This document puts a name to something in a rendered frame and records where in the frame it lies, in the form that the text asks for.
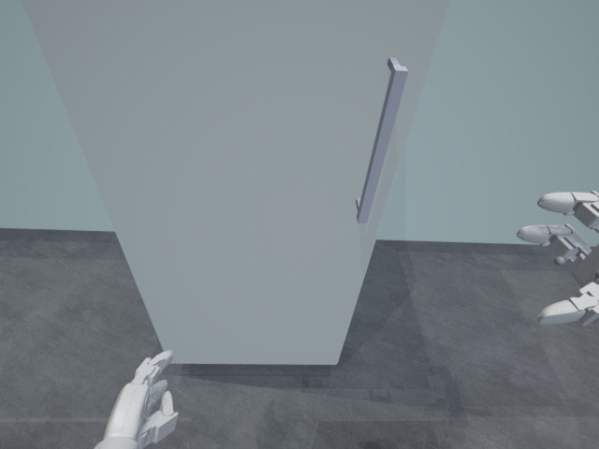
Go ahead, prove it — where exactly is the handle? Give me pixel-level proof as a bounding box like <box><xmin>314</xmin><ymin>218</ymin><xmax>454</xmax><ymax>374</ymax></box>
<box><xmin>356</xmin><ymin>57</ymin><xmax>408</xmax><ymax>224</ymax></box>

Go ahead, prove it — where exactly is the left robot hand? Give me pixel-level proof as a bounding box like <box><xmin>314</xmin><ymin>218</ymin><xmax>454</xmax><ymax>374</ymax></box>
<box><xmin>103</xmin><ymin>350</ymin><xmax>178</xmax><ymax>449</ymax></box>

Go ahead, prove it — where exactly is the fridge door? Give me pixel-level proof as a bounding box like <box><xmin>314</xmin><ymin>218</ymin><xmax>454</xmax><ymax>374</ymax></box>
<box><xmin>22</xmin><ymin>0</ymin><xmax>447</xmax><ymax>365</ymax></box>

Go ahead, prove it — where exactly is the right robot hand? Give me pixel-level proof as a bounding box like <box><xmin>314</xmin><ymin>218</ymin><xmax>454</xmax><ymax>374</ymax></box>
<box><xmin>517</xmin><ymin>191</ymin><xmax>599</xmax><ymax>326</ymax></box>

